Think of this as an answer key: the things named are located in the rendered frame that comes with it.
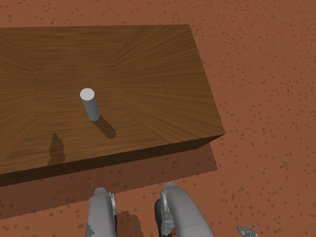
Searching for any right robot foot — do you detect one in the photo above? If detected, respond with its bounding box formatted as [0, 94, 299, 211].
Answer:
[155, 199, 172, 237]

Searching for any right robot hand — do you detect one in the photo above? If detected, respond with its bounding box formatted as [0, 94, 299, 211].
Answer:
[237, 226, 258, 237]

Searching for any can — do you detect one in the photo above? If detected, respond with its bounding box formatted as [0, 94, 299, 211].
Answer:
[80, 88, 100, 121]

